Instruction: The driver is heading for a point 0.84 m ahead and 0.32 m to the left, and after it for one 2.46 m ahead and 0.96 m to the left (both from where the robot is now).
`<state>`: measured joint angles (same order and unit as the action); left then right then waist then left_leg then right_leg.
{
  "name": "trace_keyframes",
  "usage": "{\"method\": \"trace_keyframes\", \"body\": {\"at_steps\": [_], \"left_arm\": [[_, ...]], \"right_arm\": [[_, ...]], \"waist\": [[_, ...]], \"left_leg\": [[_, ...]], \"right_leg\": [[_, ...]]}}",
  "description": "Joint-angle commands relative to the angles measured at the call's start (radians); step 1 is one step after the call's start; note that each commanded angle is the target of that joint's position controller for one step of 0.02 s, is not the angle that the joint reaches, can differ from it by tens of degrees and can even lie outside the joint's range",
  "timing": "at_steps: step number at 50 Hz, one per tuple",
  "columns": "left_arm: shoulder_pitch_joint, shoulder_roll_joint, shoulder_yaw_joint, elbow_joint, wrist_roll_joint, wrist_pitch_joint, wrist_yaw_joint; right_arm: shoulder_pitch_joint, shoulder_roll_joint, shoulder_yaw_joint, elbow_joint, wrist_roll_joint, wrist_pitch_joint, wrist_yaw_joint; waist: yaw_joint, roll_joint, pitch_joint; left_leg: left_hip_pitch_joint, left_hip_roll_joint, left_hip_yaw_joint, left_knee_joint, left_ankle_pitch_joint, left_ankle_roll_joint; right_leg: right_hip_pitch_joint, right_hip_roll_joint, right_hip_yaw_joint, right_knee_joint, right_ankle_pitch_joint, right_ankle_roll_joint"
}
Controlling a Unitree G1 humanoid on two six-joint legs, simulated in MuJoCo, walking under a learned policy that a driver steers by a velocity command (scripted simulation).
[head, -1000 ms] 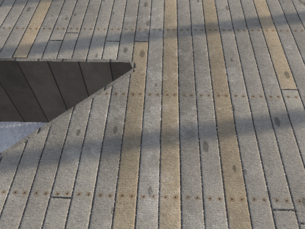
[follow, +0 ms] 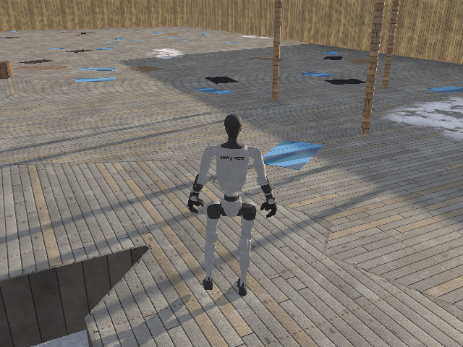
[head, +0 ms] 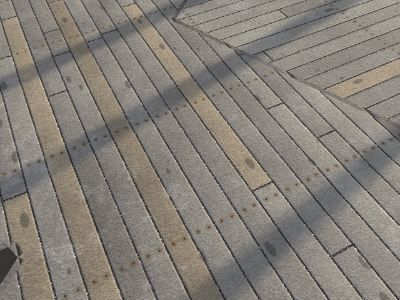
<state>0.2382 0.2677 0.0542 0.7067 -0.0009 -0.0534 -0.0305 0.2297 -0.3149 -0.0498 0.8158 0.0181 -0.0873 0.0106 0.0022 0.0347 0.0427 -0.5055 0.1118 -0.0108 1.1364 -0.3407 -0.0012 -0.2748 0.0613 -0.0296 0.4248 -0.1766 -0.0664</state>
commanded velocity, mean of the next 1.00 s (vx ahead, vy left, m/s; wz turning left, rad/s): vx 0.50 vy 0.00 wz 0.25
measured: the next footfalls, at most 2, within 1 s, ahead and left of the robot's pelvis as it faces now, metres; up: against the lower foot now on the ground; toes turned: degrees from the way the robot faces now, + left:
left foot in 0.34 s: +0.37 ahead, +0.16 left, +0.00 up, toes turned +2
right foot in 0.82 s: +0.64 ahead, -0.04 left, +0.00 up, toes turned +16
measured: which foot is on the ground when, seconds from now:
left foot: up 0.00-0.32, down 0.34-0.84, up 0.86-1.00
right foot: down 0.00-0.36, up 0.38-0.80, down 0.82-1.00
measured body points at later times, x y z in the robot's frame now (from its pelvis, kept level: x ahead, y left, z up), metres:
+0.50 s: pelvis +0.28 +0.07 +0.00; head +0.31 +0.08 +0.45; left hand +0.37 +0.35 -0.12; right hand +0.41 -0.20 -0.11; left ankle +0.33 +0.16 -0.74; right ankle +0.22 -0.08 -0.66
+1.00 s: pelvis +0.55 +0.05 +0.00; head +0.57 +0.04 +0.45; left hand +0.58 +0.34 -0.10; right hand +0.73 -0.20 -0.12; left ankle +0.47 +0.17 -0.65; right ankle +0.60 -0.05 -0.74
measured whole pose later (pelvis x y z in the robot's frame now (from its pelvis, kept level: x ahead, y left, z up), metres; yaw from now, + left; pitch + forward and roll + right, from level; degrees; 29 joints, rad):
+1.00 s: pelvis +0.55 +0.05 +0.00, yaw +19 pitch +1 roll -1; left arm 0.21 0.26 0.05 0.76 0.01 -0.10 -0.01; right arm 0.30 -0.32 -0.07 0.75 0.03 -0.03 0.00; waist 0.00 0.05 0.01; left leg -0.51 0.04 -0.06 1.15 -0.34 0.01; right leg -0.24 0.02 -0.06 0.40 -0.19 -0.02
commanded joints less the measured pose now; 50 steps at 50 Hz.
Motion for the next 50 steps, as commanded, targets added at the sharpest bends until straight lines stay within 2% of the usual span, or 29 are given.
{"method": "trace_keyframes", "body": {"at_steps": [1, 4, 7, 10, 12, 15, 16, 17, 18, 19, 20, 21, 22, 23, 24, 27, 33, 36, 38, 40, 41, 42, 43, 44, 45, 46, 47, 48, 50], "left_arm": [[-0.017, 0.132, 0.036, -0.046, 0.0, -0.035, 0.007], [0.016, 0.148, 0.039, -0.015, -0.002, -0.039, 0.019], [0.059, 0.168, 0.042, 0.014, -0.007, -0.034, 0.027], [0.121, 0.184, 0.047, 0.055, -0.016, -0.027, 0.028], [0.14, 0.19, 0.05, 0.077, -0.02, -0.019, 0.031], [0.131, 0.205, 0.056, 0.094, -0.021, -0.003, 0.039], [0.113, 0.206, 0.054, 0.094, -0.019, 0.003, 0.041], [0.112, 0.181, 0.043, 0.089, -0.008, 0.008, 0.046], [0.203, 0.103, 0.016, 0.054, 0.006, -0.002, 0.046], [0.233, 0.06, 0.0, 0.064, 0.006, -0.023, 0.04], [0.161, 0.154, 0.02, 0.046, -0.014, -0.046, 0.03], [0.069, 0.166, 0.021, 0.02, -0.034, -0.06, 0.024], [0.017, 0.157, 0.018, 0.005, -0.024, -0.068, 0.026], [0.005, 0.157, 0.024, 0.002, -0.005, -0.066, 0.031], [0.015, 0.147, 0.025, 0.001, 0.005, -0.061, 0.032], [0.02, 0.106, 0.017, -0.007, 0.011, -0.04, 0.037], [-0.199, 0.076, 0.001, -0.061, 0.002, -0.048, 0.028], [-0.26, 0.097, 0.007, -0.082, -0.008, -0.059, 0.018], [-0.252, 0.122, 0.017, -0.084, -0.012, -0.067, 0.014], [-0.153, 0.146, 0.033, -0.057, -0.011, -0.075, 0.017], [-0.048, 0.18, 0.047, -0.039, 0.0, -0.079, 0.024], [0.108, 0.243, 0.063, -0.022, 0.008, -0.075, 0.033], [0.148, 0.297, 0.077, 0.011, 0.01, -0.057, 0.025], [0.101, 0.195, 0.055, -0.011, 0.001, -0.056, 0.02], [0.064, 0.145, 0.04, -0.016, -0.001, -0.053, 0.023], [0.019, 0.124, 0.031, -0.017, 0.006, -0.052, 0.021], [-0.012, 0.099, 0.025, -0.01, 0.009, -0.05, 0.022], [-0.026, 0.103, 0.025, -0.002, 0.015, -0.052, 0.024], [-0.027, 0.105, 0.03, 0.014, 0.009, -0.059, 0.026]], "right_arm": [[0.04, -0.068, -0.018, -0.046, -0.009, 0.009, -0.004], [-0.06, -0.045, -0.008, -0.076, -0.02, 0.012, -0.004], [-0.163, -0.024, 0.004, -0.097, -0.012, 0.001, 0.009], [-0.243, -0.031, 0.007, -0.123, -0.004, -0.006, 0.024], [-0.27, -0.044, 0.004, -0.14, -0.004, -0.009, 0.034], [-0.212, -0.076, -0.008, -0.133, -0.008, -0.014, 0.041], [-0.119, -0.099, -0.023, -0.107, -0.01, -0.014, 0.037], [0.035, -0.147, -0.046, -0.062, -0.011, -0.012, 0.029], [0.161, -0.246, -0.068, -0.044, -0.028, -0.008, 0.022], [0.207, -0.228, -0.067, -0.024, -0.002, -0.001, 0.029], [0.162, -0.165, -0.044, -0.038, 0.01, 0.0, 0.03], [0.101, -0.136, -0.037, -0.055, 0.0, 0.003, 0.025], [0.048, -0.125, -0.034, -0.065, -0.011, 0.004, 0.023], [0.014, -0.1, -0.027, -0.075, -0.02, 0.002, 0.021], [-0.001, -0.089, -0.023, -0.082, -0.027, 0.002, 0.02], [0.0, -0.115, -0.033, -0.082, -0.014, 0.0, 0.009], [0.083, -0.154, -0.053, -0.06, 0.005, 0.013, -0.019], [0.132, -0.149, -0.054, -0.048, 0.012, 0.026, -0.024], [0.133, -0.149, -0.057, -0.051, 0.009, 0.034, -0.028], [0.119, -0.127, -0.052, -0.06, 0.004, 0.041, -0.028], [0.116, -0.084, -0.037, -0.071, -0.002, 0.039, -0.025], [0.135, -0.012, -0.013, -0.094, -0.024, 0.036, -0.024], [0.237, 0.0, -0.006, -0.137, 0.014, 0.023, -0.022], [0.209, -0.108, -0.03, -0.108, 0.026, 0.024, -0.027], [0.123, -0.14, -0.041, -0.119, 0.02, 0.029, -0.025], [0.095, -0.121, -0.041, -0.122, 0.013, 0.036, -0.025], [0.066, -0.108, -0.044, -0.132, 0.003, 0.04, -0.023], [0.07, -0.089, -0.043, -0.142, 0.009, 0.046, -0.015], [0.056, -0.054, -0.037, -0.157, 0.012, 0.057, -0.008]], "waist": [[-0.027, -0.089, -0.072], [-0.001, -0.072, -0.026], [0.04, -0.08, 0.002], [0.072, -0.084, 0.024], [0.069, -0.09, 0.032], [0.023, -0.115, -0.009], [-0.033, -0.115, -0.068], [-0.099, -0.094, -0.179], [-0.091, 0.074, -0.347], [-0.089, 0.268, -0.434], [-0.106, 0.18, -0.345], [-0.1, 0.112, -0.224], [-0.076, 0.031, -0.132], [-0.045, 0.011, -0.097], [-0.02, 0.026, -0.086], [0.011, 0.044, -0.069], [-0.06, 0.037, -0.025], [-0.075, 0.045, -0.027], [-0.057, 0.063, -0.032], [0.003, 0.078, -0.065], [0.054, 0.054, -0.144], [0.103, -0.106, -0.288], [0.041, -0.43, -0.345], [0.063, -0.26, -0.236], [0.075, -0.179, -0.14], [0.054, -0.117, -0.096], [0.041, -0.11, -0.055], [0.019, -0.155, -0.041], [0.014, -0.153, -0.03]], "left_leg": [[-0.112, 0.052, -0.04, -0.062, 0.089, -0.023], [-0.158, 0.046, -0.036, -0.252, 0.262, -0.041], [-0.114, 0.007, -0.008, -0.453, 0.423, -0.032], [-0.109, -0.019, -0.004, -0.553, 0.451, -0.015], [-0.13, -0.028, -0.014, -0.598, 0.399, 0.011], [-0.035, -0.064, 0.013, -0.633, 0.284, 0.055], [0.102, -0.098, 0.048, -0.655, 0.279, 0.079], [0.327, -0.092, 0.045, -0.632, 0.311, 0.112], [0.716, 0.137, -0.3, -0.608, 0.283, 0.241], [0.891, 0.252, -0.711, -0.784, 0.084, 0.361], [0.852, 0.233, -0.697, -0.834, -0.058, 0.32], [0.727, 0.197, -0.569, -0.846, -0.037, 0.285], [0.584, 0.16, -0.474, -0.867, 0.055, 0.272], [0.479, 0.135, -0.419, -0.886, 0.153, 0.262], [0.412, 0.113, -0.39, -0.905, 0.237, 0.265], [0.307, 0.089, -0.314, -0.956, 0.308, 0.288], [0.238, 0.02, -0.228, -0.949, 0.255, 0.22], [0.289, 0.04, -0.287, -0.892, 0.2, 0.205], [0.325, 0.056, -0.342, -0.837, 0.176, 0.187], [0.313, 0.027, -0.357, -0.739, 0.197, 0.156], [0.258, -0.029, -0.318, -0.591, 0.2, 0.124], [0.119, -0.11, -0.205, -0.282, -0.02, 0.078], [-0.206, -0.181, -0.114, -0.007, -0.275, 0.045], [-0.293, -0.108, -0.158, 0.106, -0.211, 0.033], [-0.307, -0.081, -0.14, 0.127, -0.121, 0.029], [-0.268, -0.05, -0.126, 0.109, -0.049, 0.018], [-0.253, -0.027, -0.125, 0.064, -0.003, 0.014], [-0.213, -0.003, -0.117, 0.043, 0.026, 0.008], [-0.201, 0.009, -0.094, 0.006, 0.055, -0.005]], "right_leg": [[0.107, -0.279, 0.255, -0.257, 0.238, -0.213], [0.108, -0.255, 0.177, -0.284, 0.259, -0.191], [0.111, -0.228, 0.119, -0.294, 0.205, -0.154], [0.18, -0.26, 0.127, -0.277, 0.164, -0.145], [0.258, -0.293, 0.14, -0.239, 0.196, -0.132], [0.337, -0.31, 0.142, -0.138, 0.402, -0.099], [0.33, -0.278, 0.113, -0.023, 0.563, -0.078], [0.262, -0.225, 0.058, 0.172, 0.591, -0.045], [-0.061, -0.123, 0.001, 0.539, 0.298, 0.022], [-0.334, 0.019, 0.059, 0.799, -0.352, 0.071], [-0.462, -0.045, 0.147, 0.895, -0.37, 0.055], [-0.5, -0.09, 0.128, 0.885, -0.294, 0.041], [-0.489, -0.127, 0.108, 0.818, -0.221, 0.038], [-0.432, -0.158, 0.115, 0.738, -0.168, 0.041], [-0.374, -0.166, 0.116, 0.698, -0.146, 0.048], [-0.319, -0.162, 0.097, 0.551, -0.116, 0.086], [-0.225, -0.095, 0.087, 0.171, 0.23, 0.125], [-0.19, -0.077, 0.108, 0.089, 0.229, 0.119], [-0.147, -0.075, 0.118, 0.054, 0.169, 0.102], [0.001, -0.076, 0.096, 0.001, 0.116, 0.065], [0.179, -0.136, 0.137, 0.002, 0.087, 0.024], [0.428, -0.329, 0.324, 0.013, 0.037, -0.035], [0.613, -0.503, 0.775, -0.103, -0.241, -0.175], [0.53, -0.471, 0.754, -0.145, -0.38, -0.154], [0.436, -0.428, 0.583, -0.144, -0.303, -0.116], [0.341, -0.382, 0.467, -0.164, -0.164, -0.1], [0.278, -0.346, 0.381, -0.186, -0.069, -0.093], [0.224, -0.334, 0.318, -0.208, -0.009, -0.094], [0.19, -0.32, 0.225, -0.245, 0.082, -0.106]]}}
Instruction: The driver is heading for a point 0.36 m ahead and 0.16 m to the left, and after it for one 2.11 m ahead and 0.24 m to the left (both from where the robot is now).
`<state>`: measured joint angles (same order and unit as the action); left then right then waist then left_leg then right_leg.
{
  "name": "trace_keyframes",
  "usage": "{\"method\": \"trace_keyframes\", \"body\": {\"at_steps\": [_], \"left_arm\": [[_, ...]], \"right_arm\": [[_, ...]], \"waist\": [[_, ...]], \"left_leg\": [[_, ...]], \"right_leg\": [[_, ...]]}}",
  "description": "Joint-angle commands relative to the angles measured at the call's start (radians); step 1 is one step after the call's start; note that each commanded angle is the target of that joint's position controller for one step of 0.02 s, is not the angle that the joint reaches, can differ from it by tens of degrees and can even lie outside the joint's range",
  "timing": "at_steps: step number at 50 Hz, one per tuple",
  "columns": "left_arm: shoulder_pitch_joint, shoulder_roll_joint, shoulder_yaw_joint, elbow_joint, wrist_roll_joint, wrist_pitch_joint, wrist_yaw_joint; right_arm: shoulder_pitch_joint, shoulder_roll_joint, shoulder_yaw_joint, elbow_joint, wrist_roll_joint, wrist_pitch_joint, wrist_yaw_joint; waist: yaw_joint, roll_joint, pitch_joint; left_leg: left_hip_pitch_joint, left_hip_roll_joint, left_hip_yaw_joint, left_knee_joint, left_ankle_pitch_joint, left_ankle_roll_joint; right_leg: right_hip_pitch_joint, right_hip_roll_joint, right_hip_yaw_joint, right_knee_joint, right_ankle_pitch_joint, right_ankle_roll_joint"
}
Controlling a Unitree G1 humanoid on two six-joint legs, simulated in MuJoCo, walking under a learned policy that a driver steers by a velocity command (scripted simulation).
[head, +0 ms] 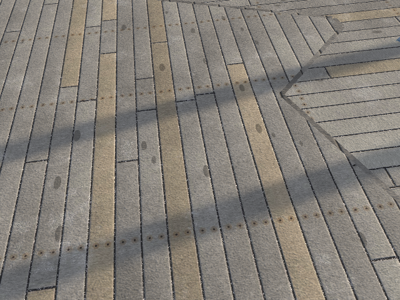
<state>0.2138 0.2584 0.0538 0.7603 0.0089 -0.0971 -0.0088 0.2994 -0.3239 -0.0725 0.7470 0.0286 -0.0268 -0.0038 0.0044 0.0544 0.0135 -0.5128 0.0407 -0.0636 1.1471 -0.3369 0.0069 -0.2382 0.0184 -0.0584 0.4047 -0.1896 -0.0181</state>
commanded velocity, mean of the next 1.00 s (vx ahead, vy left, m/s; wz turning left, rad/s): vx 0.26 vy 0.00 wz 0.48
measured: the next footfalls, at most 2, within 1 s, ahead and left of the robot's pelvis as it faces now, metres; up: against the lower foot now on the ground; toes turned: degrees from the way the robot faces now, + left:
left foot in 0.34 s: +0.32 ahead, +0.17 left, +0.00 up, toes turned +15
right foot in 0.82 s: +0.50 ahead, +0.04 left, +0.00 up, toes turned +35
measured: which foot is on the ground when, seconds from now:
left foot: up 0.00-0.32, down 0.34-0.82, up 0.84-1.00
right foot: down 0.00-0.32, up 0.34-0.80, down 0.82-1.00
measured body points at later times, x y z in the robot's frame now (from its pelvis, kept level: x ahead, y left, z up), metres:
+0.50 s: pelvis +0.24 +0.08 -0.01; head +0.29 +0.11 +0.44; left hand +0.29 +0.40 -0.12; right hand +0.47 -0.14 -0.10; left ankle +0.28 +0.16 -0.74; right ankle +0.24 -0.09 -0.65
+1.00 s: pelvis +0.37 +0.09 +0.00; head +0.40 +0.10 +0.44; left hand +0.39 +0.39 -0.10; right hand +0.64 -0.07 -0.11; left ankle +0.28 +0.20 -0.73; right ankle +0.47 +0.01 -0.74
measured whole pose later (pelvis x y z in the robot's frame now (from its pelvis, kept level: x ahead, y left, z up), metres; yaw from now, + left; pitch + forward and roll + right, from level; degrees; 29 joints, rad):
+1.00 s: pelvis +0.37 +0.09 +0.00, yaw +29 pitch +1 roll +1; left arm 0.13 0.25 0.02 0.74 0.00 -0.01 -0.02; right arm 0.15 -0.28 -0.05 0.69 -0.01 0.04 -0.03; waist 0.01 0.01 0.04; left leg -0.26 -0.04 -0.12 0.64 -0.45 -0.08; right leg -0.33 0.04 0.09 0.49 -0.18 0.00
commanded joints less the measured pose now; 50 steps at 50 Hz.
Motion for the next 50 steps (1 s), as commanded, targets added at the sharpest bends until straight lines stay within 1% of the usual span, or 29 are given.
{"method": "trace_keyframes", "body": {"at_steps": [1, 3, 8, 12, 14, 15, 16, 17, 18, 19, 20, 21, 22, 23, 24, 25, 29, 33, 38, 39, 40, 41, 42, 43, 44, 45, 47, 48, 50], "left_arm": [[0.001, 0.126, 0.036, -0.031, -0.002, -0.018, 0.006], [0.01, 0.15, 0.044, -0.015, -0.003, -0.018, 0.009], [0.035, 0.188, 0.054, 0.011, -0.011, -0.003, 0.016], [0.076, 0.222, 0.066, 0.04, -0.031, 0.017, 0.017], [0.072, 0.254, 0.076, 0.041, -0.04, 0.029, 0.021], [0.068, 0.268, 0.08, 0.039, -0.044, 0.037, 0.024], [0.048, 0.259, 0.075, 0.031, -0.048, 0.044, 0.028], [0.065, 0.218, 0.058, 0.013, -0.022, 0.039, 0.031], [0.164, 0.077, 0.012, -0.048, 0.022, 0.018, 0.02], [0.093, 0.173, 0.023, -0.038, -0.007, -0.007, 0.008], [0.004, 0.213, 0.033, -0.068, -0.038, -0.011, 0.004], [-0.011, 0.196, 0.028, -0.067, -0.026, -0.012, 0.012], [-0.011, 0.195, 0.032, -0.058, -0.004, -0.006, 0.024], [-0.005, 0.2, 0.035, -0.058, 0.004, 0.011, 0.029], [0.019, 0.197, 0.035, -0.061, 0.0, 0.026, 0.031], [0.043, 0.184, 0.032, -0.054, 0.003, 0.036, 0.033], [-0.023, 0.135, 0.016, -0.07, 0.012, 0.052, 0.036], [-0.126, 0.135, 0.012, -0.099, -0.002, 0.065, 0.026], [-0.172, 0.159, 0.024, -0.125, -0.006, 0.054, 0.016], [-0.136, 0.163, 0.028, -0.113, -0.007, 0.048, 0.012], [-0.103, 0.159, 0.028, -0.102, -0.002, 0.04, 0.009], [-0.099, 0.186, 0.029, -0.11, 0.017, 0.034, 0.01], [-0.15, 0.232, 0.03, -0.129, 0.041, 0.039, 0.015], [-0.127, 0.121, 0.001, -0.101, 0.047, 0.044, 0.012], [-0.124, 0.075, -0.017, -0.103, 0.029, 0.043, -0.001], [-0.111, 0.085, -0.014, -0.088, 0.018, 0.046, -0.009], [-0.142, 0.159, 0.008, -0.089, -0.011, 0.06, -0.01], [-0.159, 0.186, 0.017, -0.095, -0.015, 0.072, -0.007], [-0.148, 0.219, 0.035, -0.102, -0.024, 0.095, 0.0]], "right_arm": [[-0.031, -0.037, -0.013, -0.099, 0.0, 0.0, 0.007], [-0.072, -0.024, -0.008, -0.125, -0.006, 0.003, 0.012], [-0.203, -0.001, 0.006, -0.169, -0.006, -0.008, 0.041], [-0.282, -0.015, 0.002, -0.216, -0.004, -0.004, 0.06], [-0.247, -0.048, -0.014, -0.223, -0.01, 0.002, 0.063], [-0.171, -0.078, -0.032, -0.209, -0.011, 0.006, 0.061], [-0.014, -0.126, -0.061, -0.167, -0.012, 0.01, 0.053], [0.129, -0.202, -0.091, -0.134, -0.014, 0.02, 0.031], [0.056, -0.315, -0.097, -0.161, -0.025, 0.012, 0.023], [0.079, -0.238, -0.076, -0.199, -0.026, -0.002, 0.031], [0.025, -0.178, -0.055, -0.195, -0.028, -0.013, 0.035], [-0.016, -0.148, -0.047, -0.187, -0.014, -0.017, 0.033], [-0.066, -0.13, -0.043, -0.19, -0.009, -0.014, 0.027], [-0.101, -0.115, -0.034, -0.202, -0.024, -0.01, 0.022], [-0.118, -0.133, -0.04, -0.206, -0.039, -0.009, 0.019], [-0.13, -0.135, -0.041, -0.201, -0.039, -0.011, 0.016], [-0.111, -0.152, -0.046, -0.176, -0.018, 0.011, -0.013], [-0.1, -0.152, -0.045, -0.166, -0.014, 0.042, -0.031], [-0.1, -0.14, -0.04, -0.168, -0.013, 0.06, -0.032], [-0.121, -0.127, -0.033, -0.171, -0.013, 0.061, -0.034], [-0.133, -0.104, -0.024, -0.172, -0.011, 0.06, -0.035], [-0.084, -0.054, -0.006, -0.166, -0.027, 0.054, -0.035], [0.038, -0.013, 0.007, -0.15, -0.048, 0.046, -0.034], [0.054, -0.044, 0.006, -0.133, -0.053, 0.048, -0.036], [0.027, -0.091, -0.005, -0.121, -0.054, 0.053, -0.037], [-0.02, -0.093, -0.01, -0.115, -0.051, 0.058, -0.036], [-0.055, -0.085, -0.014, -0.103, -0.045, 0.069, -0.031], [-0.066, -0.064, -0.01, -0.095, -0.038, 0.067, -0.028], [-0.074, -0.05, -0.012, -0.073, -0.028, 0.059, -0.029]], "waist": [[0.011, -0.152, 0.003], [0.016, -0.126, 0.012], [0.059, -0.107, 0.04], [0.066, -0.112, 0.065], [0.025, -0.141, 0.024], [-0.024, -0.15, -0.026], [-0.115, -0.126, -0.1], [-0.171, -0.023, -0.187], [-0.022, 0.251, -0.29], [-0.11, 0.113, -0.439], [-0.108, 0.052, -0.31], [-0.07, -0.026, -0.201], [-0.035, -0.05, -0.141], [-0.001, -0.047, -0.119], [0.022, -0.001, -0.115], [0.035, -0.004, -0.117], [0.023, -0.003, -0.157], [-0.011, 0.037, -0.152], [-0.021, 0.091, -0.111], [-0.001, 0.102, -0.116], [0.018, 0.099, -0.12], [-0.003, 0.028, -0.153], [-0.094, -0.194, -0.168], [-0.085, -0.294, -0.176], [-0.054, -0.247, -0.151], [-0.036, -0.212, -0.145], [-0.038, -0.183, -0.101], [-0.043, -0.184, -0.082], [-0.033, -0.207, -0.08]], "left_leg": [[-0.204, 0.084, -0.038, -0.032, 0.072, -0.018], [-0.23, 0.088, -0.033, -0.118, 0.135, -0.029], [-0.166, 0.066, 0.039, -0.385, 0.343, -0.007], [-0.143, 0.04, 0.089, -0.493, 0.284, 0.039], [-0.04, -0.019, 0.142, -0.511, 0.183, 0.08], [0.07, -0.06, 0.169, -0.521, 0.145, 0.106], [0.286, -0.106, 0.179, -0.593, 0.219, 0.141], [0.587, -0.018, 0.015, -0.609, 0.368, 0.191], [0.875, 0.268, -0.552, -0.677, 0.455, 0.389], [0.893, 0.32, -0.686, -0.756, 0.488, 0.426], [0.797, 0.287, -0.504, -0.746, 0.635, 0.381], [0.652, 0.224, -0.376, -0.738, 0.702, 0.333], [0.525, 0.187, -0.305, -0.75, 0.725, 0.299], [0.413, 0.165, -0.273, -0.788, 0.763, 0.288], [0.334, 0.17, -0.272, -0.796, 0.836, 0.31], [0.295, 0.158, -0.241, -0.795, 0.888, 0.312], [0.274, 0.092, -0.192, -0.763, 0.859, 0.258], [0.281, 0.072, -0.25, -0.743, 0.648, 0.21], [0.356, 0.076, -0.399, -0.672, 0.519, 0.19], [0.378, 0.073, -0.394, -0.642, 0.512, 0.174], [0.36, 0.048, -0.375, -0.605, 0.482, 0.144], [0.307, 0.001, -0.327, -0.535, 0.353, 0.097], [0.191, -0.124, -0.203, -0.416, -0.051, 0.035], [0.155, -0.116, -0.152, -0.361, -0.275, -0.03], [0.148, -0.077, -0.138, -0.322, -0.293, -0.064], [0.13, -0.07, -0.116, -0.324, -0.272, -0.081], [0.133, -0.044, -0.09, -0.402, -0.187, -0.106], [0.183, -0.051, -0.064, -0.496, -0.146, -0.103], [0.254, -0.099, -0.005, -0.636, 0.006, -0.09]], "right_leg": [[0.151, -0.279, 0.22, -0.239, 0.131, -0.161], [0.165, -0.289, 0.156, -0.252, 0.214, -0.173], [0.191, -0.267, -0.01, -0.258, 0.273, -0.141], [0.289, -0.3, -0.072, -0.21, 0.376, -0.11], [0.324, -0.302, -0.111, -0.09, 0.683, -0.09], [0.322, -0.293, -0.131, 0.037, 0.83, -0.078], [0.25, -0.255, -0.161, 0.25, 0.865, -0.045], [0.008, -0.208, -0.159, 0.555, 0.559, 0.01], [-0.417, 0.009, -0.072, 0.92, -0.429, 0.078], [-0.458, 0.002, 0.148, 1.027, -0.468, 0.069], [-0.507, -0.044, 0.151, 1.016, -0.386, 0.055], [-0.497, -0.08, 0.139, 0.933, -0.312, 0.05], [-0.458, -0.107, 0.134, 0.86, -0.263, 0.056], [-0.383, -0.118, 0.137, 0.834, -0.224, 0.056], [-0.334, -0.108, 0.137, 0.812, -0.221, 0.07], [-0.312, -0.103, 0.131, 0.766, -0.215, 0.087], [-0.301, -0.053, 0.121, 0.55, -0.065, 0.119], [-0.27, -0.016, 0.144, 0.387, 0.031, 0.12], [-0.23, 0.016, 0.179, 0.205, -0.049, 0.093], [-0.192, 0.005, 0.164, 0.133, -0.006, 0.077], [-0.095, -0.015, 0.15, 0.013, 0.142, 0.05], [0.042, -0.132, 0.241, -0.024, 0.381, 0.0], [0.165, -0.293, 0.43, 0.006, 0.744, -0.128], [0.141, -0.387, 0.583, -0.019, 0.713, -0.272], [0.134, -0.356, 0.581, -0.032, 0.623, -0.281], [0.149, -0.308, 0.537, -0.027, 0.531, -0.246], [0.116, -0.249, 0.492, -0.031, 0.383, -0.184], [0.078, -0.206, 0.451, -0.035, 0.335, -0.153], [0.063, -0.153, 0.42, -0.026, 0.266, -0.131]]}}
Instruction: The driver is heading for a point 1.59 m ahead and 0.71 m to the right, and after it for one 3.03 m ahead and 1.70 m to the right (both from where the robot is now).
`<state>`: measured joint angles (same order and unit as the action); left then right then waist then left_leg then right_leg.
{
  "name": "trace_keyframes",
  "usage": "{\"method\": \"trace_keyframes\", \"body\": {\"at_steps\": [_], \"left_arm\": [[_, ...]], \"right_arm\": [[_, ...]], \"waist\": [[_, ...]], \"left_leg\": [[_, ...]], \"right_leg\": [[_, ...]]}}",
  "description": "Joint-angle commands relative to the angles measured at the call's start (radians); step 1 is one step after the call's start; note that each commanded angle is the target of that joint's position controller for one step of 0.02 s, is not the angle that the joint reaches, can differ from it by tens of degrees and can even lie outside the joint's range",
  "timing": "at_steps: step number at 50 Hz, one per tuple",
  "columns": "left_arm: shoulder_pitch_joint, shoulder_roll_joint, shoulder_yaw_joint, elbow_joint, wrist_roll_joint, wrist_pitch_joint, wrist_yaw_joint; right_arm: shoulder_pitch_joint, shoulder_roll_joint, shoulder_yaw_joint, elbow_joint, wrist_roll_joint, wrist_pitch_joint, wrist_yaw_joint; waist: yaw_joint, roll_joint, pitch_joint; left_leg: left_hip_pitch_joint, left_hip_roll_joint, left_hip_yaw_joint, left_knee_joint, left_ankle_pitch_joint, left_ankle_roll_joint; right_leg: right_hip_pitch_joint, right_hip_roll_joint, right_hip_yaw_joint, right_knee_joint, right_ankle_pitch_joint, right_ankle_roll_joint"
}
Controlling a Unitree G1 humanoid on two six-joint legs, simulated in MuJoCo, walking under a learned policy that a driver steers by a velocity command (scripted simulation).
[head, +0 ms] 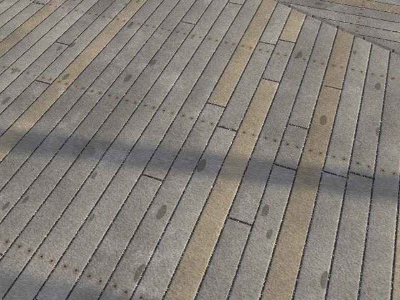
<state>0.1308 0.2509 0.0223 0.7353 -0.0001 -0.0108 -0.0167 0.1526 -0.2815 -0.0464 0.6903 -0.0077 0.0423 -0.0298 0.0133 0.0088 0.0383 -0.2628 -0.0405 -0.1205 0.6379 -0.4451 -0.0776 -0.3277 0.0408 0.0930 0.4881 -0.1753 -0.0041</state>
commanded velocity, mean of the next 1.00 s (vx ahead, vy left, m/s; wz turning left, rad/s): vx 0.08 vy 0.00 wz -0.49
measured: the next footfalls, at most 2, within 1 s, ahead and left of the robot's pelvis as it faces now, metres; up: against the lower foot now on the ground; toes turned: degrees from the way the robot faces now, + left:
left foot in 0.06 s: +0.03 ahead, +0.14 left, +0.00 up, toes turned -8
right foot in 0.42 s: +0.05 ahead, -0.13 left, +0.00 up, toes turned -14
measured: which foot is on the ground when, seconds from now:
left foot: up 0.00-0.04, down 0.06-0.42, up 0.44-0.84, down 0.86-1.00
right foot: down 0.00-0.14, up 0.16-0.40, down 0.42-0.86, up 0.88-1.00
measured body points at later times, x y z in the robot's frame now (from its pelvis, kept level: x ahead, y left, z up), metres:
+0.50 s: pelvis +0.01 -0.02 -0.01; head +0.05 -0.05 +0.44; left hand +0.25 +0.20 -0.09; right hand +0.07 -0.34 -0.12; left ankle -0.01 +0.14 -0.67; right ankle +0.01 -0.12 -0.74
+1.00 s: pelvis +0.07 -0.02 +0.01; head +0.09 -0.01 +0.45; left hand +0.36 +0.13 -0.09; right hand -0.01 -0.32 -0.09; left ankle +0.11 +0.10 -0.74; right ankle +0.01 -0.14 -0.67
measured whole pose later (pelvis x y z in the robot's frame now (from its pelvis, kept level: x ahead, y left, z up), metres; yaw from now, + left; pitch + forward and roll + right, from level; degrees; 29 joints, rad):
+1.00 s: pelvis +0.07 -0.02 +0.01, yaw -34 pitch +1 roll +0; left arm 0.23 0.33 0.07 0.63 -0.02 0.01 0.01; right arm 0.29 -0.28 -0.07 0.74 0.00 -0.07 -0.01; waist -0.03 -0.05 -0.02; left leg -0.16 -0.01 0.00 0.41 -0.27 0.01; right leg -0.54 0.05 0.10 1.04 -0.35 0.00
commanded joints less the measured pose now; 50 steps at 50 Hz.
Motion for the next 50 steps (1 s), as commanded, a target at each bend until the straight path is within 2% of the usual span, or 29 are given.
{"method": "trace_keyframes", "body": {"at_steps": [1, 4, 7, 9, 11, 13, 14, 15, 18, 19, 20, 21, 22, 23, 24, 25, 26, 29, 34, 37, 39, 42, 43, 44, 45, 46, 47, 48, 50], "left_arm": [[-0.056, 0.23, 0.07, -0.08, -0.019, 0.015, 0.013], [-0.05, 0.198, 0.066, -0.091, -0.02, 0.012, 0.021], [-0.046, 0.166, 0.063, -0.104, -0.021, 0.004, 0.017], [-0.018, 0.164, 0.067, -0.107, -0.019, 0.012, 0.013], [-0.025, 0.191, 0.085, -0.12, -0.017, 0.024, 0.008], [-0.015, 0.154, 0.076, -0.124, -0.023, 0.04, 0.004], [-0.053, 0.135, 0.068, -0.131, -0.02, 0.045, 0.004], [-0.037, 0.111, 0.057, -0.149, -0.026, 0.044, -0.005], [-0.014, 0.149, 0.073, -0.149, -0.029, 0.038, -0.026], [0.032, 0.16, 0.081, -0.139, -0.024, 0.039, -0.024], [0.091, 0.185, 0.097, -0.125, -0.017, 0.042, -0.016], [0.136, 0.265, 0.12, -0.139, -0.019, 0.043, 0.002], [0.147, 0.384, 0.135, -0.17, 0.011, 0.036, 0.006], [0.17, 0.299, 0.11, -0.167, 0.024, 0.018, -0.004], [0.117, 0.275, 0.1, -0.165, 0.018, 0.004, -0.003], [0.072, 0.255, 0.098, -0.162, -0.002, 0.002, 0.004], [0.032, 0.242, 0.093, -0.167, -0.015, 0.008, 0.013], [0.006, 0.232, 0.086, -0.177, -0.006, 0.022, 0.032], [0.019, 0.241, 0.094, -0.174, -0.012, 0.033, 0.047], [0.027, 0.242, 0.095, -0.176, -0.016, 0.037, 0.043], [0.035, 0.242, 0.093, -0.173, -0.017, 0.037, 0.038], [0.017, 0.211, 0.081, -0.176, -0.025, 0.038, 0.039], [0.026, 0.163, 0.066, -0.181, -0.023, 0.033, 0.04], [0.042, 0.107, 0.051, -0.208, -0.029, 0.024, 0.038], [-0.014, 0.173, 0.067, -0.24, -0.027, 0.007, 0.037], [-0.002, 0.221, 0.083, -0.224, -0.024, 0.003, 0.034], [0.036, 0.22, 0.087, -0.196, -0.017, 0.008, 0.031], [0.05, 0.212, 0.088, -0.188, -0.012, 0.009, 0.027], [0.035, 0.158, 0.074, -0.189, -0.012, -0.004, 0.015]], "right_arm": [[0.075, -0.095, -0.042, -0.008, 0.011, -0.013, -0.005], [0.073, -0.121, -0.054, -0.015, -0.001, -0.018, -0.01], [0.071, -0.152, -0.072, -0.009, -0.012, -0.019, -0.011], [0.042, -0.164, -0.076, -0.03, -0.019, -0.026, -0.018], [0.03, -0.15, -0.066, -0.046, -0.012, -0.042, -0.027], [0.001, -0.169, -0.072, -0.045, 0.01, -0.045, -0.026], [0.012, -0.166, -0.073, -0.044, 0.006, -0.039, -0.025], [0.01, -0.207, -0.082, -0.031, 0.01, -0.034, -0.024], [0.017, -0.196, -0.082, -0.026, 0.025, -0.016, -0.02], [0.002, -0.197, -0.081, -0.028, 0.039, -0.019, -0.017], [0.03, -0.176, -0.075, -0.017, 0.044, -0.031, -0.013], [0.075, -0.149, -0.067, -0.017, 0.015, -0.047, -0.006], [0.032, -0.076, -0.039, -0.079, -0.032, -0.057, -0.003], [-0.02, -0.134, -0.054, -0.066, -0.011, -0.055, -0.002], [-0.028, -0.145, -0.058, -0.066, 0.014, -0.049, -0.002], [-0.02, -0.148, -0.062, -0.049, 0.01, -0.044, -0.01], [-0.023, -0.157, -0.067, -0.045, 0.0, -0.04, -0.02], [0.006, -0.127, -0.063, -0.036, 0.002, -0.038, -0.015], [-0.043, -0.101, -0.05, -0.047, 0.005, -0.044, -0.007], [-0.058, -0.116, -0.052, -0.058, 0.016, -0.06, 0.009], [-0.056, -0.122, -0.055, -0.064, 0.025, -0.079, 0.019], [0.043, -0.115, -0.064, -0.031, 0.033, -0.109, 0.026], [0.118, -0.158, -0.076, -0.017, 0.023, -0.114, 0.019], [0.186, -0.238, -0.088, -0.003, -0.005, -0.113, 0.017], [0.157, -0.254, -0.095, -0.001, -0.026, -0.123, 0.028], [0.1, -0.195, -0.079, -0.019, -0.011, -0.128, 0.022], [0.066, -0.155, -0.065, -0.025, 0.003, -0.127, 0.015], [0.064, -0.139, -0.058, -0.028, 0.011, -0.125, 0.011], [0.121, -0.13, -0.049, -0.005, 0.002, -0.132, 0.007]], "waist": [[-0.038, -0.175, -0.115], [-0.037, -0.165, -0.144], [-0.027, 0.062, -0.093], [-0.03, 0.195, -0.067], [-0.035, 0.139, -0.048], [-0.024, 0.098, -0.03], [-0.055, 0.074, -0.032], [-0.03, 0.157, -0.04], [-0.042, 0.16, -0.081], [-0.013, 0.143, -0.096], [0.013, 0.097, -0.129], [0.021, -0.076, -0.167], [0.014, -0.336, -0.22], [0.073, -0.166, -0.271], [0.04, -0.119, -0.184], [0.017, -0.069, -0.134], [0.004, -0.069, -0.107], [-0.024, -0.114, -0.123], [-0.001, -0.138, -0.117], [0.013, -0.173, -0.102], [0.011, -0.189, -0.083], [-0.059, -0.145, -0.066], [-0.082, -0.057, -0.102], [-0.071, 0.156, -0.115], [-0.068, 0.2, -0.005], [-0.046, 0.162, 0.043], [-0.031, 0.146, 0.049], [-0.034, 0.137, 0.037], [-0.058, 0.11, 0.043]], "left_leg": [[0.034, -0.028, 0.066, -0.169, 0.166, 0.006], [0.134, 0.03, 0.047, -0.175, 0.238, 0.062], [0.154, 0.149, -0.056, -0.227, 0.297, 0.167], [0.175, 0.34, -0.203, -0.268, 0.508, 0.277], [0.179, 0.43, -0.229, -0.253, 0.753, 0.341], [0.207, 0.377, -0.125, -0.232, 0.779, 0.291], [0.209, 0.329, -0.069, -0.258, 0.77, 0.282], [0.172, 0.35, -0.052, -0.24, 0.82, 0.295], [0.206, 0.295, 0.057, -0.17, 0.792, 0.236], [0.178, 0.291, 0.087, -0.106, 0.789, 0.211], [0.111, 0.255, 0.141, 0.011, 0.761, 0.168], [-0.091, 0.182, 0.202, 0.22, 0.453, 0.075], [-0.366, 0.012, 0.166, 0.482, -0.258, 0.004], [-0.362, 0.035, 0.018, 0.619, -0.29, 0.004], [-0.383, 0.053, 0.019, 0.638, -0.21, 0.016], [-0.388, 0.072, 0.024, 0.588, -0.127, 0.019], [-0.378, 0.083, 0.019, 0.532, -0.057, 0.015], [-0.276, 0.044, 0.038, 0.45, 0.045, -0.007], [-0.226, 0.02, 0.018, 0.207, 0.093, -0.02], [-0.158, 0.006, 0.031, 0.088, 0.091, 0.0], [-0.103, -0.004, 0.039, 0.009, 0.066, 0.022], [0.133, 0.016, 0.054, -0.259, 0.196, 0.078], [0.298, 0.15, -0.06, -0.3, 0.131, 0.125], [0.379, 0.345, -0.358, -0.391, -0.151, 0.231], [0.267, 0.445, -0.541, -0.462, -0.292, 0.305], [0.236, 0.411, -0.464, -0.468, -0.291, 0.294], [0.243, 0.363, -0.368, -0.469, -0.217, 0.258], [0.255, 0.334, -0.293, -0.469, -0.142, 0.233], [0.226, 0.296, -0.173, -0.488, 0.015, 0.229]], "right_leg": [[0.148, -0.17, 0.274, -0.109, 0.217, -0.143], [0.058, -0.149, 0.284, -0.085, 0.11, -0.114], [-0.1, -0.015, 0.1, 0.079, -0.003, -0.034], [-0.205, 0.013, -0.004, 0.286, -0.224, 0.002], [-0.284, -0.039, -0.013, 0.544, -0.418, 0.026], [-0.307, -0.079, -0.026, 0.499, -0.35, 0.047], [-0.283, -0.067, -0.06, 0.492, -0.304, 0.054], [-0.216, -0.078, -0.089, 0.419, -0.295, 0.058], [-0.09, -0.027, -0.171, 0.205, -0.188, 0.045], [-0.008, -0.009, -0.192, 0.094, -0.072, 0.027], [0.136, 0.015, -0.174, -0.01, 0.039, -0.005], [0.342, -0.104, 0.049, -0.055, 0.416, -0.077], [0.426, -0.414, 0.502, -0.093, 0.723, -0.322], [0.39, -0.434, 0.5, -0.111, 0.637, -0.386], [0.319, -0.382, 0.393, -0.111, 0.55, -0.343], [0.272, -0.316, 0.322, -0.12, 0.423, -0.282], [0.234, -0.281, 0.292, -0.127, 0.353, -0.244], [0.158, -0.219, 0.243, -0.146, 0.335, -0.228], [0.147, -0.195, 0.303, -0.149, 0.132, -0.221], [0.083, -0.173, 0.381, -0.2, -0.263, -0.221], [0.054, -0.168, 0.43, -0.206, -0.366, -0.218], [-0.056, -0.101, 0.426, -0.136, -0.448, -0.16], [-0.189, -0.044, 0.347, 0.03, -0.506, -0.101], [-0.374, 0.094, 0.12, 0.307, -0.469, -0.044], [-0.5, 0.019, 0.099, 0.466, -0.38, -0.03], [-0.521, -0.024, 0.092, 0.542, -0.298, -0.016], [-0.523, -0.036, 0.076, 0.578, -0.239, 0.0], [-0.524, -0.048, 0.06, 0.606, -0.188, 0.014], [-0.503, -0.059, 0.039, 0.642, -0.089, 0.025]]}}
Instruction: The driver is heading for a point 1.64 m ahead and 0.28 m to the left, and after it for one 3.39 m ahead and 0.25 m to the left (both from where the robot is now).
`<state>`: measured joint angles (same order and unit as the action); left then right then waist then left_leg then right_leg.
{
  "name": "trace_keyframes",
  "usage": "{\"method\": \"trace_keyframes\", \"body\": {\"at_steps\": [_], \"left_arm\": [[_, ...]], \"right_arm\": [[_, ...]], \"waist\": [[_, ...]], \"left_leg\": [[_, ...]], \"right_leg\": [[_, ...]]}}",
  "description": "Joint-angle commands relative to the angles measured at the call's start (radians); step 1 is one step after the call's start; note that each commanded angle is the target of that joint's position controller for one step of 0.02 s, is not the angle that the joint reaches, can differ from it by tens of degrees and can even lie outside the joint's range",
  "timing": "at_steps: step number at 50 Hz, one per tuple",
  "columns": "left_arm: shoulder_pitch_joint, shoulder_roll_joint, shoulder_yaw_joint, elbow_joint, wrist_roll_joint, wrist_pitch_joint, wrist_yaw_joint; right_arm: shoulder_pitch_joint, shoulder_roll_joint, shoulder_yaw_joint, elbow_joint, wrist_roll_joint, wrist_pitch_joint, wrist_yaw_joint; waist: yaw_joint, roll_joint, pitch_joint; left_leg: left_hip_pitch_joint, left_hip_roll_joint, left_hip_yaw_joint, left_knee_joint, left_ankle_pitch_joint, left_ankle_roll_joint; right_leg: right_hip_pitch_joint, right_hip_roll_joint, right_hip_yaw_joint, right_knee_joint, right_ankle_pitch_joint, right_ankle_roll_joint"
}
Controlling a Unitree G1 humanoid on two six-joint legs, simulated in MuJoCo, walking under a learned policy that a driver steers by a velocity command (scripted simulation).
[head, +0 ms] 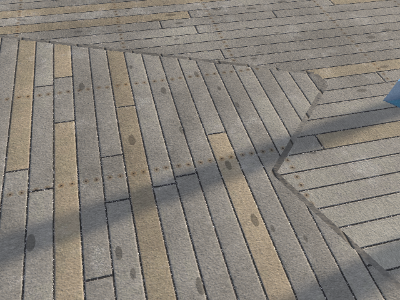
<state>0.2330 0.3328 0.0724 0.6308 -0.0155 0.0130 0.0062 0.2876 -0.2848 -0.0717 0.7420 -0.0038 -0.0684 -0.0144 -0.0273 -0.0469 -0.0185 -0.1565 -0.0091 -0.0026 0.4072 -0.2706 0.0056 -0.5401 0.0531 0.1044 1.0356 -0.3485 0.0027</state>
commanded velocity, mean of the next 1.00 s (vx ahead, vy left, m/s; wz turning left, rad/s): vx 0.39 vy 0.00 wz -0.12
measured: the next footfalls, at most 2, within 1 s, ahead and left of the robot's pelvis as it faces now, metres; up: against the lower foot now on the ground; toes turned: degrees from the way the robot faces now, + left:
right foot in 0.30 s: +0.25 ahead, -0.19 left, +0.00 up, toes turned -6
left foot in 0.80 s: +0.60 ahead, +0.01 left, +0.00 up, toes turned -4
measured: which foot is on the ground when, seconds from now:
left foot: down 0.00-0.32, up 0.34-0.78, down 0.80-1.00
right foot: up 0.00-0.28, down 0.30-0.82, up 0.84-1.00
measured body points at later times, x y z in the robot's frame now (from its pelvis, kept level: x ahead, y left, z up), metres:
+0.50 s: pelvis +0.22 -0.09 +0.00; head +0.24 -0.11 +0.45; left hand +0.34 +0.17 -0.10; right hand +0.30 -0.38 -0.11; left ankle +0.25 +0.07 -0.66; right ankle +0.21 -0.18 -0.74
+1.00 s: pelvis +0.47 -0.07 -0.01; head +0.51 -0.07 +0.44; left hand +0.59 +0.20 -0.14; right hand +0.59 -0.34 -0.12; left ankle +0.56 +0.01 -0.74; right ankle +0.43 -0.23 -0.69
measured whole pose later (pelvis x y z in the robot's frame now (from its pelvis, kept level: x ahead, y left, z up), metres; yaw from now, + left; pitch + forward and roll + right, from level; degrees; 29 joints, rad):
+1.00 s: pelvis +0.47 -0.07 -0.01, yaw -5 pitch +1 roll +0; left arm 0.23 0.30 0.04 0.79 0.00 0.01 0.02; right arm 0.13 -0.25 -0.02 0.78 -0.03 -0.06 0.04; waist 0.00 -0.03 0.08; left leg -0.37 -0.03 0.05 0.44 -0.09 0.05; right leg -0.44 -0.05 0.06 0.95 -0.48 0.07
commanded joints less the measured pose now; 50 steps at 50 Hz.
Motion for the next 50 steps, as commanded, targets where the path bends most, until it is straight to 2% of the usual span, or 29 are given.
{"method": "trace_keyframes", "body": {"at_steps": [1, 3, 7, 10, 12, 13, 14, 15, 16, 17, 18, 19, 20, 22, 24, 27, 29, 33, 35, 37, 39, 40, 41, 42, 43, 44, 45, 47, 50], "left_arm": [[-0.073, 0.053, 0.017, -0.086, 0.0, -0.035, -0.012], [-0.103, 0.036, 0.009, -0.095, -0.004, -0.043, -0.015], [-0.205, -0.003, -0.014, -0.124, 0.005, -0.062, -0.035], [-0.24, 0.003, -0.016, -0.134, -0.005, -0.07, -0.05], [-0.22, 0.032, -0.006, -0.135, -0.013, -0.074, -0.053], [-0.153, 0.054, 0.007, -0.12, -0.011, -0.076, -0.051], [-0.019, 0.093, 0.031, -0.076, -0.009, -0.073, -0.044], [0.142, 0.139, 0.054, -0.037, -0.005, -0.066, -0.032], [0.262, 0.26, 0.074, -0.022, 0.017, -0.061, -0.019], [0.282, 0.207, 0.057, -0.016, 0.01, -0.065, -0.022], [0.201, 0.151, 0.033, -0.011, 0.01, -0.073, -0.027], [0.141, 0.115, 0.022, -0.012, 0.006, -0.076, -0.029], [0.087, 0.086, 0.012, -0.01, 0.008, -0.078, -0.032], [0.026, 0.058, 0.005, -0.013, 0.021, -0.089, -0.035], [0.016, 0.059, 0.007, 0.004, 0.015, -0.105, -0.032], [0.045, 0.076, 0.012, 0.041, 0.012, -0.113, -0.025], [0.065, 0.085, 0.014, 0.057, 0.009, -0.107, -0.017], [0.148, 0.125, 0.024, 0.107, -0.003, -0.098, -0.008], [0.161, 0.122, 0.024, 0.13, -0.004, -0.085, -0.002], [0.159, 0.131, 0.026, 0.143, 0.002, -0.071, 0.005], [0.115, 0.141, 0.026, 0.137, 0.004, -0.06, 0.011], [0.134, 0.111, 0.013, 0.127, 0.016, -0.058, 0.014], [0.29, 0.007, -0.022, 0.12, 0.03, -0.068, 0.005], [0.346, 0.011, -0.027, 0.168, 0.017, -0.072, -0.002], [0.269, 0.11, 0.0, 0.165, -0.011, -0.068, -0.007], [0.175, 0.108, -0.001, 0.135, -0.017, -0.059, -0.003], [0.1, 0.087, -0.005, 0.12, 0.002, -0.044, 0.006], [0.158, 0.047, -0.009, 0.138, 0.01, -0.006, 0.018], [0.168, 0.003, -0.022, 0.155, 0.02, 0.004, 0.029]], "right_arm": [[0.012, -0.126, -0.022, -0.045, -0.007, -0.025, -0.006], [0.041, -0.129, -0.021, -0.028, -0.006, -0.027, 0.0], [0.063, -0.17, -0.027, 0.0, 0.019, -0.021, 0.004], [0.106, -0.197, -0.032, 0.03, 0.035, -0.014, 0.011], [0.113, -0.215, -0.036, 0.047, 0.04, -0.004, 0.015], [0.098, -0.222, -0.036, 0.05, 0.043, 0.002, 0.014], [0.101, -0.205, -0.029, 0.055, 0.043, 0.004, 0.013], [0.104, -0.169, -0.013, 0.047, 0.03, -0.001, 0.009], [0.159, -0.057, 0.028, -0.013, 0.005, -0.016, 0.014], [0.136, -0.087, 0.022, 0.002, 0.018, -0.04, 0.014], [0.067, -0.163, -0.003, -0.022, 0.05, -0.047, 0.02], [0.012, -0.158, 0.001, -0.034, 0.051, -0.05, 0.021], [-0.011, -0.143, 0.001, -0.032, 0.031, -0.048, 0.018], [0.025, -0.116, 0.001, -0.015, 0.019, -0.03, 0.023], [0.041, -0.088, 0.006, -0.003, 0.016, -0.011, 0.024], [-0.062, -0.078, 0.013, -0.04, 0.004, -0.007, 0.023], [-0.143, -0.06, 0.022, -0.059, 0.007, -0.018, 0.032], [-0.278, -0.053, 0.032, -0.101, 0.019, -0.032, 0.055], [-0.307, -0.063, 0.028, -0.118, 0.01, -0.038, 0.067], [-0.271, -0.085, 0.017, -0.112, -0.001, -0.043, 0.075], [-0.101, -0.133, -0.008, -0.062, -0.011, -0.045, 0.066], [-0.006, -0.184, -0.021, -0.042, -0.019, -0.044, 0.054], [0.059, -0.255, -0.028, -0.043, -0.049, -0.036, 0.046], [0.101, -0.185, -0.012, -0.027, -0.026, -0.026, 0.05], [0.05, -0.152, -0.003, -0.038, -0.006, -0.012, 0.053], [-0.039, -0.126, 0.005, -0.045, 0.002, -0.005, 0.051], [-0.113, -0.079, 0.023, -0.045, -0.004, 0.0, 0.049], [-0.196, -0.068, 0.025, -0.04, -0.021, -0.002, 0.051], [-0.218, -0.085, 0.018, -0.018, -0.029, 0.001, 0.046]], "waist": [[-0.024, 0.161, 0.097], [-0.039, 0.158, 0.105], [-0.062, 0.165, 0.12], [-0.07, 0.174, 0.132], [-0.038, 0.195, 0.124], [0.017, 0.195, 0.084], [0.089, 0.162, -0.005], [0.169, 0.128, -0.125], [0.163, -0.154, -0.295], [0.168, -0.184, -0.377], [0.148, -0.136, -0.207], [0.122, -0.095, -0.105], [0.091, -0.045, -0.036], [0.033, -0.072, 0.004], [0.006, -0.04, 0.018], [0.021, -0.012, 0.074], [0.047, -0.004, 0.092], [0.095, 0.004, 0.119], [0.09, 0.007, 0.125], [0.061, -0.019, 0.076], [-0.035, -0.03, -0.047], [-0.069, 0.023, -0.154], [-0.02, 0.229, -0.336], [-0.039, 0.289, -0.489], [-0.052, 0.187, -0.4], [-0.026, 0.137, -0.256], [-0.001, 0.071, -0.138], [0.071, 0.162, -0.078], [0.079, 0.166, -0.112]], "left_leg": [[0.117, 0.254, -0.248, -0.264, -0.11, 0.151], [0.122, 0.246, -0.184, -0.276, -0.03, 0.166], [0.089, 0.239, -0.085, -0.287, 0.094, 0.163], [0.075, 0.264, -0.062, -0.274, 0.146, 0.158], [0.108, 0.291, -0.064, -0.234, 0.26, 0.15], [0.109, 0.285, -0.038, -0.155, 0.446, 0.132], [0.085, 0.244, 0.019, 0.015, 0.634, 0.106], [-0.048, 0.202, 0.064, 0.243, 0.584, 0.066], [-0.432, 0.065, 0.091, 0.665, 0.112, -0.015], [-0.535, 0.004, -0.08, 0.839, -0.29, -0.013], [-0.631, 0.066, -0.093, 0.903, -0.234, 0.004], [-0.632, 0.112, -0.064, 0.872, -0.147, 0.02], [-0.603, 0.14, -0.053, 0.811, -0.074, 0.018], [-0.494, 0.17, -0.06, 0.75, 0.022, 0.008], [-0.485, 0.169, -0.05, 0.713, 0.068, -0.011], [-0.544, 0.165, -0.046, 0.535, 0.195, -0.039], [-0.513, 0.14, -0.025, 0.37, 0.318, -0.035], [-0.468, 0.098, -0.01, 0.183, 0.422, -0.012], [-0.463, 0.077, -0.015, 0.114, 0.4, 0.013], [-0.394, 0.047, -0.008, 0.089, 0.354, 0.039], [-0.163, -0.012, 0.035, 0.057, 0.365, 0.076], [0.059, 0.061, -0.009, 0.08, 0.658, 0.109], [0.481, 0.354, -0.35, 0.163, 0.953, 0.294], [0.57, 0.44, -0.568, 0.101, 0.997, 0.38], [0.454, 0.39, -0.458, 0.07, 0.859, 0.337], [0.31, 0.346, -0.354, 0.032, 0.749, 0.294], [0.13, 0.299, -0.286, -0.035, 0.663, 0.264], [-0.103, 0.256, -0.204, -0.097, 0.601, 0.258], [-0.162, 0.218, -0.117, -0.105, 0.632, 0.244]], "right_leg": [[-0.285, -0.072, 0.021, 0.083, 0.12, 0.022], [-0.282, -0.076, 0.008, 0.003, 0.168, 0.032], [-0.159, -0.106, -0.083, -0.27, 0.249, 0.045], [-0.037, -0.094, -0.127, -0.394, 0.215, 0.015], [0.038, -0.071, -0.145, -0.457, 0.173, -0.029], [0.15, -0.046, -0.163, -0.502, 0.186, -0.057], [0.344, -0.015, -0.182, -0.54, 0.209, -0.09], [0.605, -0.068, -0.12, -0.512, 0.214, -0.122], [0.971, -0.368, 0.363, -0.566, 0.043, -0.273], [0.943, -0.445, 0.666, -0.739, -0.074, -0.328], [0.826, -0.415, 0.52, -0.754, -0.099, -0.281], [0.694, -0.371, 0.384, -0.762, -0.043, -0.255], [0.577, -0.322, 0.285, -0.786, 0.052, -0.239], [0.43, -0.272, 0.185, -0.851, 0.189, -0.234], [0.39, -0.261, 0.116, -0.892, 0.282, -0.247], [0.388, -0.25, 0.037, -0.913, 0.4, -0.248], [0.38, -0.22, -0.018, -0.919, 0.402, -0.22], [0.441, -0.255, -0.024, -0.925, 0.344, -0.209], [0.513, -0.267, -0.032, -0.859, 0.475, -0.186], [0.577, -0.273, -0.029, -0.769, 0.635, -0.154], [0.588, -0.219, -0.052, -0.549, 0.876, -0.107], [0.494, -0.155, -0.087, -0.352, 0.76, -0.06], [0.141, -0.035, -0.099, 0.054, 0.215, 0.016], [0.036, 0.049, 0.041, 0.246, -0.349, 0.039], [-0.005, -0.004, 0.09, 0.305, -0.335, 0.035], [-0.049, -0.055, 0.036, 0.259, -0.282, 0.037], [-0.028, -0.093, -0.004, 0.171, -0.225, 0.043], [0.144, -0.135, -0.016, 0.01, -0.147, 0.067], [0.27, -0.124, -0.056, -0.204, -0.062, 0.075]]}}
Keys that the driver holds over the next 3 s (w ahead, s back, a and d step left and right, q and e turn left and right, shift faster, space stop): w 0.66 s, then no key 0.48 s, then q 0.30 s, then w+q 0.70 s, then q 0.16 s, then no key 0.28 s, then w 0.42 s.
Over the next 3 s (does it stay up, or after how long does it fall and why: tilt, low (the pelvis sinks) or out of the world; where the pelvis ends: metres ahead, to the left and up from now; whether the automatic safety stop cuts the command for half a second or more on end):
stays up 0.99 0.10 0.00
